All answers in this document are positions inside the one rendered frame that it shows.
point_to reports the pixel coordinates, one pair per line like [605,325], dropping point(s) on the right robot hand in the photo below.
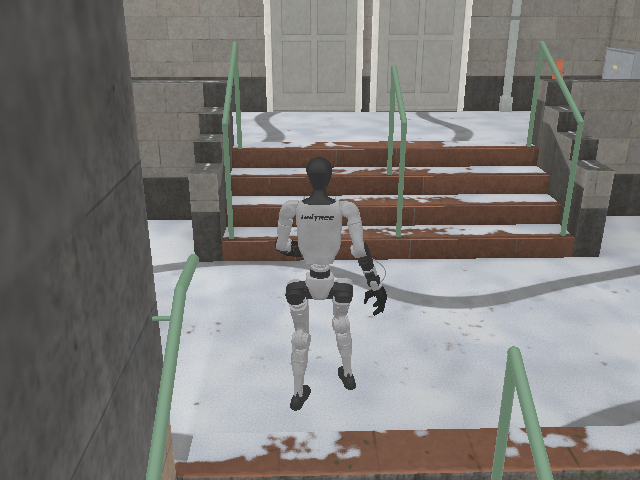
[381,299]

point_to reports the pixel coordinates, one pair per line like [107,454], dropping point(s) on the left robot hand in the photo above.
[296,252]

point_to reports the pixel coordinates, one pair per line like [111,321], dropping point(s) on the robot right forearm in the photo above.
[369,270]

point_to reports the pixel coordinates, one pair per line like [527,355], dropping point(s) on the robot left forearm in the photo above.
[286,252]

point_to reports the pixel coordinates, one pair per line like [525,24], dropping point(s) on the robot left upper arm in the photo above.
[287,212]

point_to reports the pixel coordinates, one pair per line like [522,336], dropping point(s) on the humanoid robot head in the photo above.
[319,171]

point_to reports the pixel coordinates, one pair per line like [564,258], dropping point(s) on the right robot foot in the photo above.
[349,382]

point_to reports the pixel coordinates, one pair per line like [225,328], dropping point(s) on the robot right upper arm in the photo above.
[351,212]

